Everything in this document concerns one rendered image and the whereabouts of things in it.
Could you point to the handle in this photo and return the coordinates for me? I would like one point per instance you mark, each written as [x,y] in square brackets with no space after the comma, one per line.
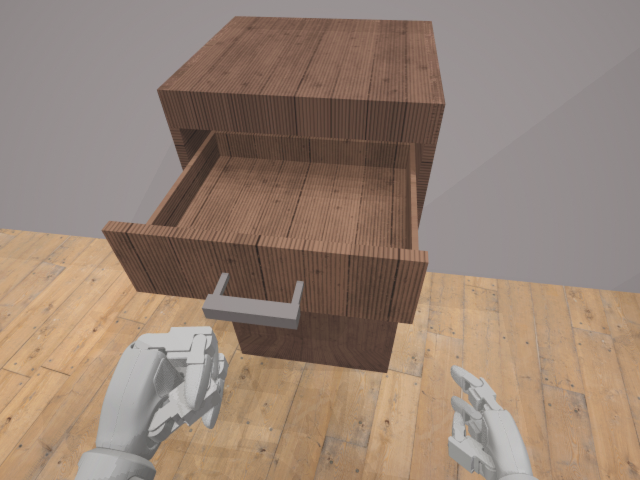
[253,311]

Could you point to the drawer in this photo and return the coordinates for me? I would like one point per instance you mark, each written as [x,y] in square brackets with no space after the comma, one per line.
[271,210]

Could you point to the robot left hand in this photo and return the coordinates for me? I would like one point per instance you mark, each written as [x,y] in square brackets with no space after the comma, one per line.
[183,366]

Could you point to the left robot forearm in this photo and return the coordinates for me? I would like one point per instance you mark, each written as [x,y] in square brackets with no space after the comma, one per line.
[107,464]

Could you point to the cabinet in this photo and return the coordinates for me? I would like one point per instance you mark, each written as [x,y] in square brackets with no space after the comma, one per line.
[335,78]

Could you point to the robot right hand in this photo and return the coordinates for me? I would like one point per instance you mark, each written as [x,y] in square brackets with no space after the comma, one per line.
[492,429]

